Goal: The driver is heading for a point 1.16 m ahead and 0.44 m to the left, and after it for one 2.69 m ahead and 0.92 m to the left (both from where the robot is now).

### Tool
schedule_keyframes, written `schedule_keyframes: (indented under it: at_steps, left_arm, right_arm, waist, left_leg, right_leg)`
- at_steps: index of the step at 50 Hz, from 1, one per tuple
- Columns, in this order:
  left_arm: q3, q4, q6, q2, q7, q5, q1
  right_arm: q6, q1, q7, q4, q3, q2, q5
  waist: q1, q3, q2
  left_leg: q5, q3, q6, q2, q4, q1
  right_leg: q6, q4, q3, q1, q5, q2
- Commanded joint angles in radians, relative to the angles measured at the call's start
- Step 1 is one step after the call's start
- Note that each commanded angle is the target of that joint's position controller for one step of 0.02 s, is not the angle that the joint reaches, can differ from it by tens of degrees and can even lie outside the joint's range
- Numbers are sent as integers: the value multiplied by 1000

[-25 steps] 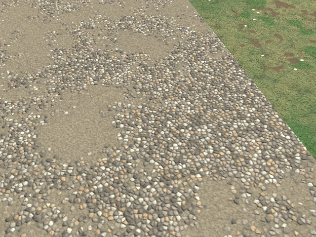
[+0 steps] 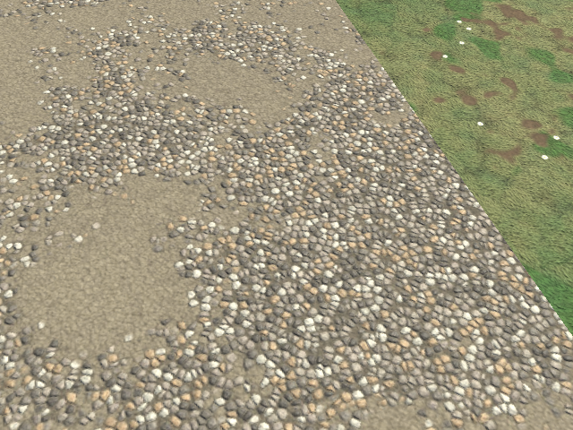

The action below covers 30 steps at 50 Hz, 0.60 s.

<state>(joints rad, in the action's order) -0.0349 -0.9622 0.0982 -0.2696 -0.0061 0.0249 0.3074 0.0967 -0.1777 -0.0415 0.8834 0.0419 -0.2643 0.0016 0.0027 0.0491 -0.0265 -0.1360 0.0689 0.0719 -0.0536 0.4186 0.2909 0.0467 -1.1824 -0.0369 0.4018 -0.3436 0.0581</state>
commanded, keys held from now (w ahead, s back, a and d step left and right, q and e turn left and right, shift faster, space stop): w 0.06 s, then w+q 0.08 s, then q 0.86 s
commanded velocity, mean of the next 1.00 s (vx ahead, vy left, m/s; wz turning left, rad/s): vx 0.18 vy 0.00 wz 0.42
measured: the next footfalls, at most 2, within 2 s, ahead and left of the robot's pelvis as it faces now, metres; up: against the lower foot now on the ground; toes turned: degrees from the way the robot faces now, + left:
right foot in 0.34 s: +0.39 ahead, -0.13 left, +0.00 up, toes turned +7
left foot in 0.78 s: +0.26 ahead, +0.10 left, +0.00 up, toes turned +25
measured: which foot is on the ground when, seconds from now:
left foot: down 0.00-0.34, up 0.36-0.76, down 0.78-1.00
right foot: up 0.00-0.32, down 0.34-0.78, up 0.80-1.00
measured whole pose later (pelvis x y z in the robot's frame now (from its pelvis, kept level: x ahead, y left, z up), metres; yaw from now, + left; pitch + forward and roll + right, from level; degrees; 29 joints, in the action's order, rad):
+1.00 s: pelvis +0.25 +0.00 +0.01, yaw +29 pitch +2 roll -3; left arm -0.10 -0.83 -0.01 -0.33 -0.04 0.00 0.08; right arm -0.01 -0.22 0.03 0.71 0.08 -0.29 0.00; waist -0.01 0.04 -0.03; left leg -0.19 -0.06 0.05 -0.02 0.44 0.28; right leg -0.06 -1.05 -0.02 0.56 -0.35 0.00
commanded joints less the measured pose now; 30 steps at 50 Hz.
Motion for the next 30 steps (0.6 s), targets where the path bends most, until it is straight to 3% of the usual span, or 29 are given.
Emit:
schedule_keyframes:
  at_steps: [1, 5, 7, 9, 11, 14, 15, 16, 17, 18, 19, 20, 21, 22, 23, 25, 30]
  left_arm:
    - [-20, 42, -10, -50, -7, -5, 73]
    - [-26, 121, -16, -69, -12, -28, -100]
    - [-22, 153, -4, -56, -6, -28, -186]
    - [-15, 176, 7, -45, 2, -28, -269]
    - [-15, 199, 14, -52, 10, -24, -317]
    - [-32, 211, 14, -106, 13, -26, -294]
    - [-40, 201, 16, -128, 11, -30, -250]
    - [-52, 175, 20, -153, 6, -36, -158]
    - [-65, 163, 23, -207, -2, -53, -55]
    - [-68, 174, 8, -258, -10, -72, -18]
    - [-59, 193, -10, -222, 0, -55, -12]
    - [-45, 220, -23, -159, 3, -43, -79]
    - [-35, 229, -31, -123, -3, -34, -140]
    - [-27, 227, -38, -105, -6, -34, -190]
    - [-27, 224, -43, -104, -8, -44, -226]
    - [-35, 215, -44, -119, -11, -62, -254]
    - [-54, 203, -54, -153, -33, -46, -273]
  right_arm:
    - [22, -1, -3, -30, 18, -85, 1]
    - [19, -80, 22, 7, 30, -135, -4]
    - [9, -114, 34, 15, 32, -146, -10]
    - [-1, -148, 44, 27, 35, -161, -11]
    - [-16, -196, 49, 43, 39, -174, -17]
    - [-38, -187, 63, 36, 46, -174, -28]
    - [-43, -165, 67, 25, 50, -178, -27]
    - [-47, -133, 69, 7, 49, -168, -27]
    - [-46, -135, 68, -23, 35, -124, -14]
    - [-43, -273, 63, -27, 8, -16, 6]
    - [-44, -397, 61, -10, 5, -49, -22]
    - [-58, -338, 65, -10, 34, -143, -41]
    - [-77, -242, 74, -34, 44, -159, -41]
    - [-99, -207, 83, -40, 51, -151, -34]
    - [-121, -205, 89, -49, 56, -140, -28]
    - [-145, -210, 92, -71, 54, -97, -25]
    - [-152, -119, 75, -139, 53, -85, -15]
  waist:
    - [26, -47, 90]
    - [-3, 21, 65]
    - [-25, 30, 62]
    - [-50, 39, 57]
    - [-65, 18, 78]
    - [-29, -33, 114]
    - [-3, -58, 125]
    - [45, -107, 114]
    - [78, -228, 40]
    - [23, -367, -210]
    - [15, -531, -293]
    - [19, -436, -165]
    - [17, -307, -95]
    - [0, -224, -63]
    - [-25, -178, -83]
    - [-43, -133, -116]
    - [-30, -154, -89]
  left_leg:
    - [76, -282, 176, 266, -292, -91]
    - [122, -230, 186, 251, -337, -85]
    - [130, -200, 161, 221, -330, -94]
    - [259, -158, 135, 190, -290, -81]
    - [350, -167, 118, 195, -224, -119]
    - [374, -237, 72, 221, -87, -216]
    - [391, -256, 56, 222, -30, -228]
    - [401, -248, 29, 183, 74, -210]
    - [229, -217, -11, 110, 279, -114]
    - [-443, -139, -73, -31, 607, 182]
    - [-637, -203, -86, -30, 824, 264]
    - [-550, -208, -99, 27, 889, 317]
    - [-475, -162, -115, 64, 878, 358]
    - [-425, -151, -133, 97, 850, 342]
    - [-384, -143, -140, 118, 815, 287]
    - [-327, -102, -144, 115, 756, 199]
    - [-212, -83, -123, 145, 537, 145]
  right_leg:
    - [-9, 30, -37, 126, 67, 94]
    - [-55, 256, -19, 250, 244, 106]
    - [-64, 427, -6, 235, 362, 77]
    - [-73, 573, 27, 158, 448, 22]
    - [-74, 635, 29, 108, 485, -20]
    - [-47, 713, -24, 53, 433, -35]
    - [-33, 728, -26, 1, 416, -38]
    - [-12, 769, -12, -125, 466, -36]
    - [33, 734, -76, -350, 729, 74]
    - [159, 637, -310, -682, 1153, 344]
    - [262, 683, -499, -742, 1003, 446]
    - [235, 744, -429, -628, 781, 387]
    - [193, 778, -314, -503, 637, 328]
    - [176, 816, -236, -374, 552, 284]
    - [169, 858, -175, -257, 468, 254]
    - [183, 928, -82, -126, 393, 224]
    - [210, 966, 4, -148, 347, 263]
